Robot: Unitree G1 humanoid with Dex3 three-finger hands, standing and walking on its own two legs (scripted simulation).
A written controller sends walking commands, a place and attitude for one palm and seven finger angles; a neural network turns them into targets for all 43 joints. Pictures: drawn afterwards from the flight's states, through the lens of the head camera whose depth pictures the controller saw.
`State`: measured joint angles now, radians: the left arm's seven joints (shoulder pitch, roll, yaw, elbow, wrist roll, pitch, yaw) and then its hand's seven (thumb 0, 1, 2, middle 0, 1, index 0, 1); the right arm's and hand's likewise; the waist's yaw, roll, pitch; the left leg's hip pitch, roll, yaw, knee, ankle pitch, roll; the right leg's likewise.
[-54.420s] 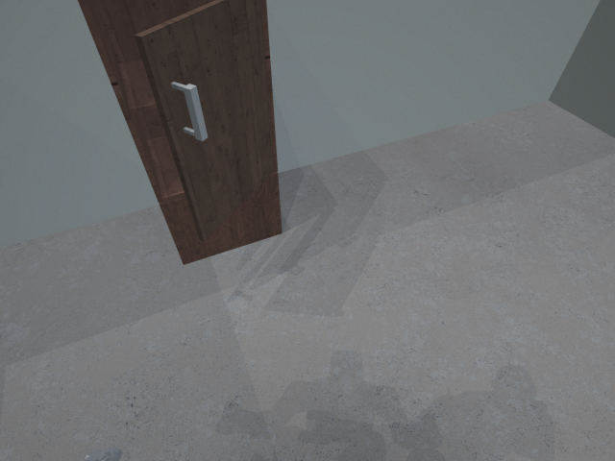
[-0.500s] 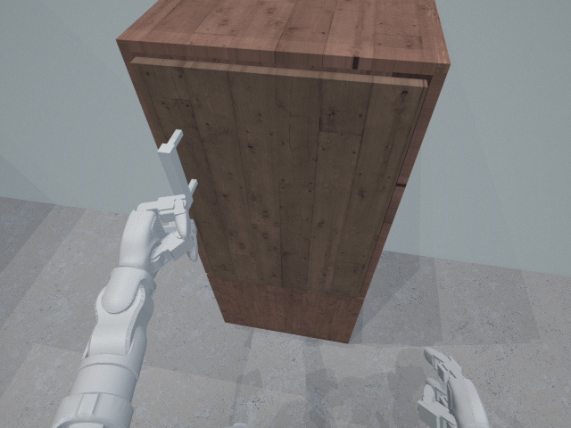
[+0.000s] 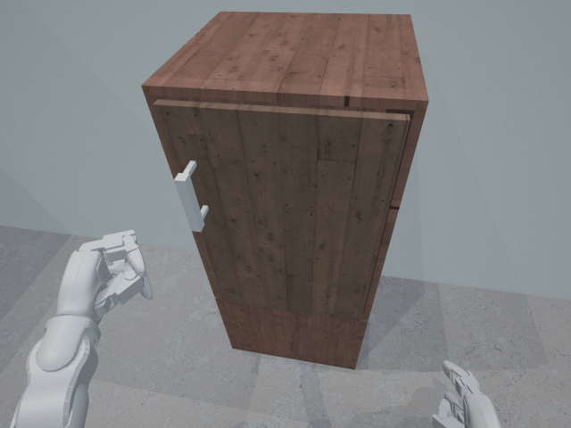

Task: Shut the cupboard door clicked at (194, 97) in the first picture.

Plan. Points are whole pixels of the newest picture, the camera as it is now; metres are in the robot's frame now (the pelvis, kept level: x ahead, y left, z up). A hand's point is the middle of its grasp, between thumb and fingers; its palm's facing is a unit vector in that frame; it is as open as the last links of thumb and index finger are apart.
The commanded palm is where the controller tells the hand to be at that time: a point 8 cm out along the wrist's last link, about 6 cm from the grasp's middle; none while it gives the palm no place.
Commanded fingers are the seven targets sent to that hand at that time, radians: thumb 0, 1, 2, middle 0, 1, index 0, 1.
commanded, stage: draw the hand back to the body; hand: left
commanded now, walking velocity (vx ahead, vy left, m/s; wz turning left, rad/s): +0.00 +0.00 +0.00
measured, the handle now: (194, 196) +0.50 +0.21 +0.05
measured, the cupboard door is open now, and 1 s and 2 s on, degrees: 0 0 0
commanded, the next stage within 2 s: step back with the hand held close in 0.98 s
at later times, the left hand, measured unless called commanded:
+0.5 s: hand (53, 289) +0.22 +0.27 +0.16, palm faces +0.42 -0.83 -0.37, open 5.3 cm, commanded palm +0.17 +0.31 +0.18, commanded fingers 0.00 0.90 0.90 -0.31 -0.42 -0.31 -0.42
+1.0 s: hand (41, 295) +0.21 +0.26 +0.18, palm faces +0.47 -0.79 -0.39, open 7.4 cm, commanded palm +0.16 +0.30 +0.19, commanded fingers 0.00 0.90 0.90 -0.20 -0.30 -0.20 -0.30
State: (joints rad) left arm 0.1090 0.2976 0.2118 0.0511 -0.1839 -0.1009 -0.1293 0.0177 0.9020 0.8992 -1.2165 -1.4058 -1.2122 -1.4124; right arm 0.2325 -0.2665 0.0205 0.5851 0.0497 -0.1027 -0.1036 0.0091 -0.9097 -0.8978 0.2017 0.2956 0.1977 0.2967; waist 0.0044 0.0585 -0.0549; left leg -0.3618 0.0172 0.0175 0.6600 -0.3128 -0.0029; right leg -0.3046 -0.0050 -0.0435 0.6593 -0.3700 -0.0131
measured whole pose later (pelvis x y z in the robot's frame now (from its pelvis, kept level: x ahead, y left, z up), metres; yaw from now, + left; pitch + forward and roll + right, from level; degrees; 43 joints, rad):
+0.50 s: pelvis +0.02 +0.02 +0.02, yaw +0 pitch -4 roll +0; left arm 0.39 0.32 0.28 -0.29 -0.06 -0.05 0.10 0.02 0.90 0.90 -0.58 -0.70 -0.57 -0.71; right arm 0.19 -0.22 0.04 0.62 0.01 -0.07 -0.08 0.01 -0.91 -0.90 0.20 0.30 0.20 0.30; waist 0.06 0.07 0.00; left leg -0.11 -0.01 0.03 0.41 -0.23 0.02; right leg -0.05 -0.03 -0.03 0.41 -0.28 0.01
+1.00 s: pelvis +0.02 +0.00 +0.02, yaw +0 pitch -5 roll +0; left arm 0.45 0.33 0.33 -0.36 -0.06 -0.05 0.10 0.02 0.89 0.90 -0.21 -0.31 -0.21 -0.31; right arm 0.19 -0.23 0.02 0.64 0.01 -0.08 -0.08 0.01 -0.91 -0.90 0.20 0.30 0.20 0.30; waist 0.06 0.07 0.00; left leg -0.10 0.01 0.02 0.41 -0.23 0.00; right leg -0.04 -0.01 -0.04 0.40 -0.28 -0.01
